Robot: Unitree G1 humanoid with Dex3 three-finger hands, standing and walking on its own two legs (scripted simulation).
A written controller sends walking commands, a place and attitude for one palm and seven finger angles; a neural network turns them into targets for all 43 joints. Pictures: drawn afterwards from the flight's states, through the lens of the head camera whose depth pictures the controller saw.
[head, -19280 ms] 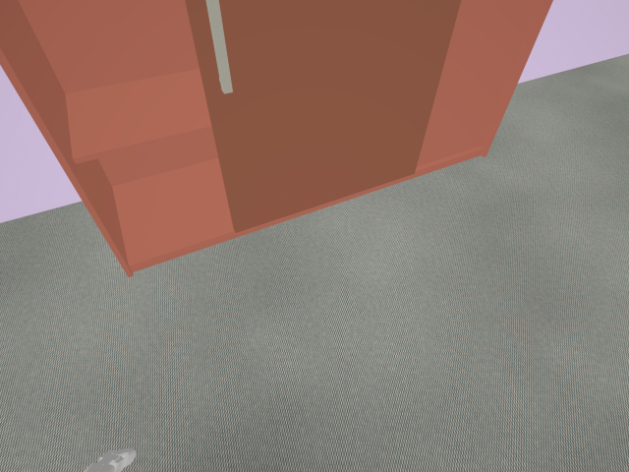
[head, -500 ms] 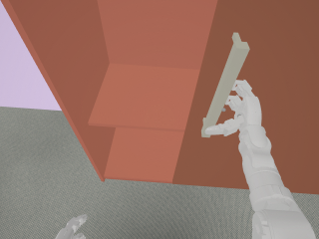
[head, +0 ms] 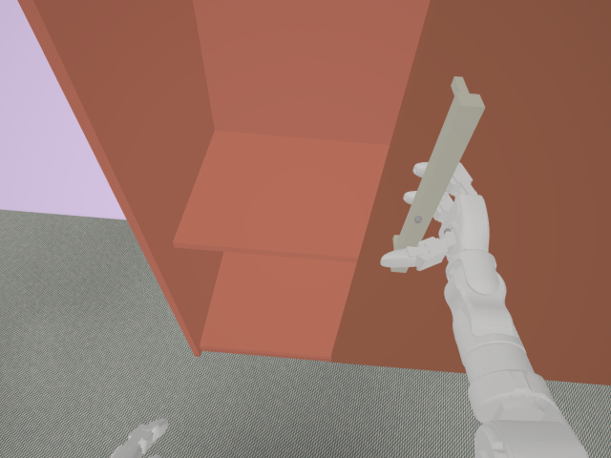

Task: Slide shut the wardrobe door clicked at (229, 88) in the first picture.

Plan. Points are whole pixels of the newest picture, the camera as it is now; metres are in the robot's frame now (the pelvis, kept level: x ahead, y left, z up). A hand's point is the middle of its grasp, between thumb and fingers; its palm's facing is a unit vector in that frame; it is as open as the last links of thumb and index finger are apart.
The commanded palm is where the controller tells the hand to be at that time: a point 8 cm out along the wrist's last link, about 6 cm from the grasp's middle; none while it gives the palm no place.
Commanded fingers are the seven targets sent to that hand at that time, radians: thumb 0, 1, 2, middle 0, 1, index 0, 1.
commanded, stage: slide the fingers in behind the handle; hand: right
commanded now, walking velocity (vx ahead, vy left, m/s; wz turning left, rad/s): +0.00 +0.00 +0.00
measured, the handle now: (423, 191) +0.47 -0.11 +0.10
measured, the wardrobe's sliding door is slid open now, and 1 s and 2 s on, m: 0.43 0.43 0.43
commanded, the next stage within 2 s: grip the handle and tug to test in 0.68 s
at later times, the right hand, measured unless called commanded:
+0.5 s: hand (414, 220) +0.41 -0.09 +0.10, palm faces -0.04 +1.00 -0.01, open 14.0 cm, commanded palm +0.39 -0.14 +0.10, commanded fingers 0.00 0.50 -0.30 0.30 1.20 0.30 1.20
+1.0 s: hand (415, 220) +0.41 -0.09 +0.11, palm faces -0.04 +1.00 -0.01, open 12.8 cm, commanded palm +0.39 -0.14 +0.10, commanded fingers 0.00 -0.06 -0.54 0.36 1.28 0.36 1.28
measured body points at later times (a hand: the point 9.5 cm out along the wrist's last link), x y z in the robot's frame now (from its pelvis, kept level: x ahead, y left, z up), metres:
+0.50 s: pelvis +0.00 +0.00 +0.00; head +0.03 +0.02 +0.45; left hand +0.10 +0.25 -0.12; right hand +0.41 -0.14 +0.11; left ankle -0.02 +0.08 -0.72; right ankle +0.02 -0.10 -0.72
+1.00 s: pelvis +0.00 +0.00 +0.00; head +0.03 +0.01 +0.45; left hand +0.10 +0.25 -0.12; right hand +0.41 -0.15 +0.11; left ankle -0.02 +0.08 -0.72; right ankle +0.02 -0.10 -0.72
